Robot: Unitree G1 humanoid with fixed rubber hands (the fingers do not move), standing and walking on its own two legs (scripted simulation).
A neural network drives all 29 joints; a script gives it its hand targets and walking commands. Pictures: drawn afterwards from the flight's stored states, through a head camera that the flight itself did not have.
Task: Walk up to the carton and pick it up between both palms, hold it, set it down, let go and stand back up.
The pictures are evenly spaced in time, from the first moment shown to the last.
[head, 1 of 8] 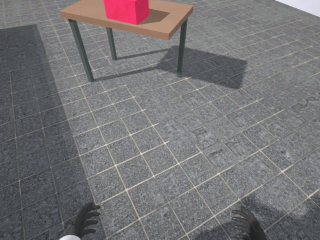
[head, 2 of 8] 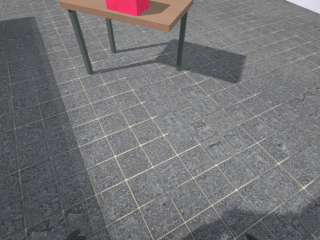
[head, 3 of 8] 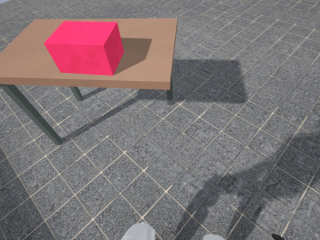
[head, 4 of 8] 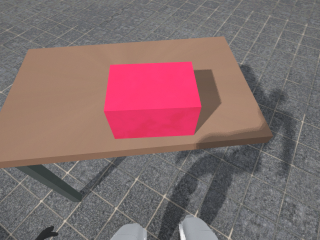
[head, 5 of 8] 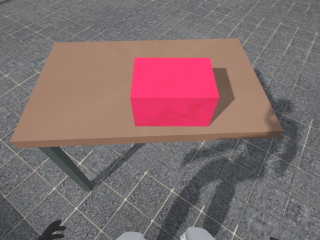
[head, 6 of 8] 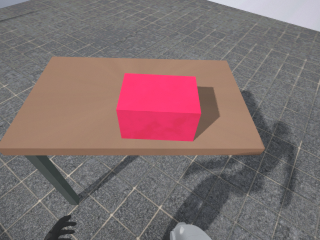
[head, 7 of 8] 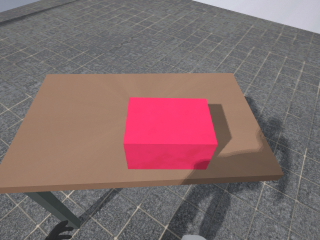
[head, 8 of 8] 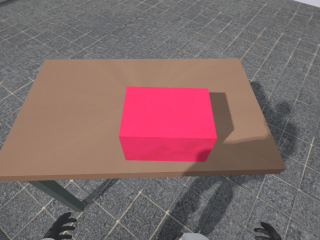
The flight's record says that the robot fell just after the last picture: no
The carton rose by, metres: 0.00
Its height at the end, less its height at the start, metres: +0.00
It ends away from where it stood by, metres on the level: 0.00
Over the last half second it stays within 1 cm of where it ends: yes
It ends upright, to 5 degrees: yes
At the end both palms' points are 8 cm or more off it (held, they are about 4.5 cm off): yes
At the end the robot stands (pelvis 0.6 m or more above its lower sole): yes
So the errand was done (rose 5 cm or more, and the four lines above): no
